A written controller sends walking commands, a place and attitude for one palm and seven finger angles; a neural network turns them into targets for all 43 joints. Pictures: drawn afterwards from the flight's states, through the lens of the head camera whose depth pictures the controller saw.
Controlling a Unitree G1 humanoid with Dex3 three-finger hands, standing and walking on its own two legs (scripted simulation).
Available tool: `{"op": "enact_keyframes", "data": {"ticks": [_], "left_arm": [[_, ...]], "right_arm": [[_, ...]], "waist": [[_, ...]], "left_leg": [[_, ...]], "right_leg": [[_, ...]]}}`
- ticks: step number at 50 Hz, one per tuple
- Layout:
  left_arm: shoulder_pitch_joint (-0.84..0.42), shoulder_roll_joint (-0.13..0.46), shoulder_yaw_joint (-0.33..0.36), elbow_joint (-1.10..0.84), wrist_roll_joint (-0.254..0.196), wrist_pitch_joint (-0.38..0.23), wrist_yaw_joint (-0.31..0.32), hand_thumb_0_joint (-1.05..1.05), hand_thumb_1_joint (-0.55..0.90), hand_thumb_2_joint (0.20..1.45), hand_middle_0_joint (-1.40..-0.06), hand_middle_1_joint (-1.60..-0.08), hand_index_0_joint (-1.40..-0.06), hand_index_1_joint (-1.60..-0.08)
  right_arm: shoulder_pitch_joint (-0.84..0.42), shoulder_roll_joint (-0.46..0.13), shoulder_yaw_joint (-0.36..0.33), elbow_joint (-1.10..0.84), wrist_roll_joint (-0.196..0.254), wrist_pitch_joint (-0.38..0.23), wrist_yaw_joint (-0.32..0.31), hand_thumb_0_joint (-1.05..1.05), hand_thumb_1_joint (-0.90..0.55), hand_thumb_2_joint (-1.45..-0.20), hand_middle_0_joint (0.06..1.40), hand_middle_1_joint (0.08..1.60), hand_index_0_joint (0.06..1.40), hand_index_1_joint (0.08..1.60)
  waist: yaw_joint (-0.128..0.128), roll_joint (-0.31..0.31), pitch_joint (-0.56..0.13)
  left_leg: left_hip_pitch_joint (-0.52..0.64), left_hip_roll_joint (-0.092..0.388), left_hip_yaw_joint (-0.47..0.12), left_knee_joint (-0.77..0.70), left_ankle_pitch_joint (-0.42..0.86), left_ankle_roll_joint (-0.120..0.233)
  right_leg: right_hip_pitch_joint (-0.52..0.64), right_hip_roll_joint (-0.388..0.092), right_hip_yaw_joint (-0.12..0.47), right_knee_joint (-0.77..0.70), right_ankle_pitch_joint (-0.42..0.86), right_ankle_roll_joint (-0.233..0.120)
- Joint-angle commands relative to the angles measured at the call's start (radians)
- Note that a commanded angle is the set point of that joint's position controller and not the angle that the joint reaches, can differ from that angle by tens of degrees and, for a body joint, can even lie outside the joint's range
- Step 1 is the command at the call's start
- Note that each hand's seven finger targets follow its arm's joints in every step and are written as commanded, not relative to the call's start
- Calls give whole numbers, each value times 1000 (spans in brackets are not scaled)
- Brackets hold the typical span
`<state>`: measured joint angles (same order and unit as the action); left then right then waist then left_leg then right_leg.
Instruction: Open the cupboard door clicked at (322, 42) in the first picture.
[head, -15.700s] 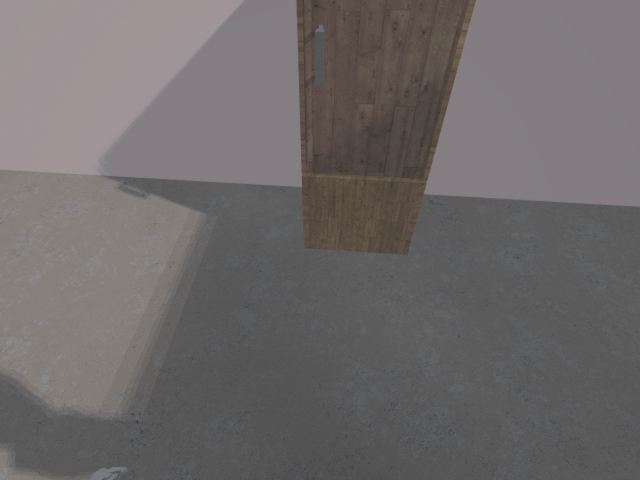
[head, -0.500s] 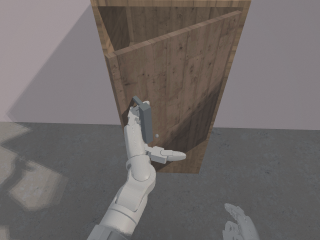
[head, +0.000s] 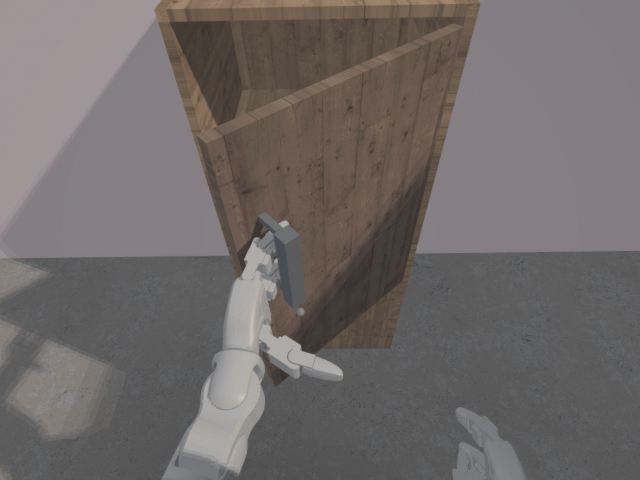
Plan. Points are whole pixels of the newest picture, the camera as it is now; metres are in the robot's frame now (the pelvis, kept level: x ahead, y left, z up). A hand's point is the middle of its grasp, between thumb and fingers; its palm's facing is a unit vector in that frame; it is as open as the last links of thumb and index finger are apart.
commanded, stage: slide the hand sideways off the handle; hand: left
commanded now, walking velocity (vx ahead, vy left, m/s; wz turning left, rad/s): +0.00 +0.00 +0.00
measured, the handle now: (281, 261) +0.36 +0.08 +0.09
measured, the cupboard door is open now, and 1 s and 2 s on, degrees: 41 41 41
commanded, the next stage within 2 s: draw the hand back to the body in 0.64 s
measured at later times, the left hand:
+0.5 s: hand (236, 355) +0.24 +0.11 +0.08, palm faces +0.06 -1.00 -0.03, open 16.3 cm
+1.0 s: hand (200, 358) +0.22 +0.14 +0.10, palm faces +0.05 -1.00 -0.06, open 16.3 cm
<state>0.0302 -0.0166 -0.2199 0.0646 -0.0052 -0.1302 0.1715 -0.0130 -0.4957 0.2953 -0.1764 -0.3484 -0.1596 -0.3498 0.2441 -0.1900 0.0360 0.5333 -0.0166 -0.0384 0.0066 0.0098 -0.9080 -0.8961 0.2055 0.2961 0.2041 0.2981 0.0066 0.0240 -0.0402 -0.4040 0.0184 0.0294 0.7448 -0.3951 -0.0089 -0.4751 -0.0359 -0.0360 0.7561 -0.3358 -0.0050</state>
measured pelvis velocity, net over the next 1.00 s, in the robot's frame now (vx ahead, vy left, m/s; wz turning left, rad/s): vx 0.01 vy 0.00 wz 0.03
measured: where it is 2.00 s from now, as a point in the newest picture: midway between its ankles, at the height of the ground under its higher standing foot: outside the picture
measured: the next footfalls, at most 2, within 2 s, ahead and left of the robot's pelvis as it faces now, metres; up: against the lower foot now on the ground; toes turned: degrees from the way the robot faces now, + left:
none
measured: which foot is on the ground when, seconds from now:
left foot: down 0.00-1.00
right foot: down 0.00-1.00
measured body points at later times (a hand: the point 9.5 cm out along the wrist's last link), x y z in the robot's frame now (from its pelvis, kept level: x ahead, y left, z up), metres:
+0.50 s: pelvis +0.02 -0.01 -0.01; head +0.04 -0.03 +0.44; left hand +0.23 +0.16 +0.08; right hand +0.21 -0.22 -0.08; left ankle -0.01 +0.13 -0.71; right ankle +0.03 -0.12 -0.71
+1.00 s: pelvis +0.01 +0.00 -0.01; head +0.02 -0.02 +0.44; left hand +0.21 +0.20 +0.10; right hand +0.20 -0.21 -0.08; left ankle -0.01 +0.13 -0.71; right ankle +0.03 -0.12 -0.71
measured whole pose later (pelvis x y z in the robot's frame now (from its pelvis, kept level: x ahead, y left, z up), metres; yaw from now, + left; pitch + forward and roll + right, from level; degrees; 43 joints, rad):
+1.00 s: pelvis +0.01 +0.00 -0.01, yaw +2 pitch +4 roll +0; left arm 0.43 0.16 0.00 -0.34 -0.16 -0.12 -0.06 -0.01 -0.49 0.30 -0.16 -0.30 -0.15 -0.30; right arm 0.27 -0.22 0.05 0.50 0.01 -0.19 -0.05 0.01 -0.91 -0.90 0.21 0.30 0.20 0.30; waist 0.02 0.05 -0.07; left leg -0.46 0.02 -0.01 0.84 -0.46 -0.01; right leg -0.50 -0.03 -0.07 0.82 -0.39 -0.01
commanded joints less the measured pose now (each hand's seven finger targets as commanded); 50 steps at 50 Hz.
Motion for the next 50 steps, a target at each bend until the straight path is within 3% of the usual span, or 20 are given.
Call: {"op": "enact_keyframes", "data": {"ticks": [1,6,9,12,16,19,22,24,29,32,34,35,36,40,43,45,46,50], "left_arm": [[-46,12,29,-345,-1,-64,-8,0,-500,300,-150,-300,-150,-300],[19,59,50,-431,-6,-75,-30,0,-500,300,-150,-300,-150,-300],[94,75,69,-477,-19,-93,-60,0,-500,300,-150,-300,-150,-300],[187,101,101,-486,-45,-96,-97,0,-500,300,-150,-300,-150,-300],[234,126,133,-494,-70,-98,-138,0,-500,300,-150,-300,-150,-300],[238,157,170,-515,-86,-109,-162,0,-500,300,-150,-300,-150,-300],[227,159,163,-536,-102,-120,-192,0,-500,300,-150,-300,-150,-300],[253,152,156,-543,-113,-124,-214,0,-500,300,-150,-300,-150,-300],[360,209,237,-547,-144,-128,-250,0,-500,300,-150,-300,-150,-300],[333,173,182,-583,-148,-133,-253,0,-500,300,-150,-300,-150,-300],[300,180,184,-585,-144,-137,-243,0,-500,300,-150,-300,-150,-300],[297,202,202,-571,-140,-137,-234,0,-500,300,-150,-300,-150,-300],[285,177,177,-580,-135,-140,-233,0,-500,300,-150,-300,-150,-300],[326,234,230,-610,-124,-122,-210,0,-500,300,-150,-300,-150,-300],[300,230,239,-628,-135,-92,-207,0,-500,300,-150,-300,-150,-300],[334,256,281,-607,-150,-71,-212,0,-500,300,-150,-300,-150,-300],[346,242,275,-632,-160,-64,-221,0,-500,300,-150,-300,-150,-300],[365,254,292,-645,-184,-28,-256,0,-500,300,-150,-300,-150,-300]], "right_arm": [[-120,-89,-34,-197,4,-45,-12,0,-900,-900,200,300,200,300],[-108,-93,-32,-200,0,-50,-21,0,-900,-900,200,300,200,300],[-93,-92,-35,-203,-1,-67,-27,0,-900,-900,200,300,200,300],[-89,-96,-34,-206,4,-77,-33,0,-900,-900,200,300,200,300],[-91,-98,-32,-206,7,-93,-40,0,-900,-900,200,300,200,300],[-83,-104,-33,-207,9,-108,-47,0,-900,-900,200,300,200,300],[-81,-109,-35,-203,13,-130,-53,0,-900,-900,200,300,200,300],[-69,-112,-36,-204,13,-147,-54,0,-900,-900,200,300,200,300],[-61,-121,-40,-208,20,-170,-58,0,-900,-900,200,300,200,300],[-66,-121,-36,-220,24,-186,-56,0,-900,-900,200,300,200,300],[-59,-124,-37,-213,22,-197,-59,0,-900,-900,200,300,200,300],[-60,-129,-39,-209,23,-201,-62,0,-900,-900,200,300,200,300],[-63,-127,-39,-211,24,-206,-60,0,-900,-900,200,300,200,300],[-55,-127,-39,-217,25,-209,-63,0,-900,-900,200,300,200,300],[-61,-122,-29,-218,30,-210,-67,0,-900,-900,200,300,200,300],[-69,-126,-29,-212,34,-212,-72,0,-900,-900,200,300,200,300],[-71,-122,-26,-218,34,-214,-72,0,-900,-900,200,300,200,300],[-76,-130,-21,-214,41,-221,-74,0,-900,-900,200,300,200,300]], "waist": [[30,-92,-197],[4,-90,-153],[13,-65,-199],[17,-87,-185],[13,-67,-149],[14,-88,-168],[3,-51,-169],[3,-61,-183],[24,-68,-191],[6,-57,-151],[0,-52,-150],[-1,-79,-135],[-3,-61,-148],[25,-23,-191],[19,-26,-172],[31,-55,-155],[35,-41,-172],[30,-29,-128]], "left_leg": [[13,-25,-7,-120,197,20],[-1,-30,-14,-93,175,23],[9,-33,-16,-76,208,21],[-10,-33,-20,-65,228,20],[-38,-37,-21,-51,202,20],[-55,-40,-25,-41,192,20],[-55,-40,-28,-27,182,20],[-58,-40,-33,-19,195,20],[-93,-42,-34,-9,201,16],[-102,-41,-39,-8,164,18],[-106,-40,-44,-1,133,17],[-117,-38,-47,2,118,18],[-112,-40,-46,4,113,18],[-98,-38,-45,-11,124,18],[-87,-36,-44,-25,117,19],[-88,-33,-46,-36,125,19],[-76,-35,-42,-40,139,19],[-58,-33,-43,-58,152,18]], "right_leg": [[189,26,-9,-120,215,-25],[149,24,-4,-115,205,-17],[165,25,-5,-93,252,-18],[168,26,-8,-79,293,-15],[146,23,4,-82,270,-10],[150,22,8,-77,251,-7],[125,22,13,-73,233,-6],[126,22,6,-62,248,-4],[142,21,12,-48,254,-4],[95,23,1,-49,189,-3],[66,26,1,-47,133,-4],[57,28,5,-54,101,-5],[51,26,3,-48,92,-5],[84,28,-2,-41,94,-11],[88,29,-7,-59,91,-9],[111,30,-2,-76,94,-10],[126,29,-4,-75,119,-8],[128,33,-17,-90,136,-8]]}}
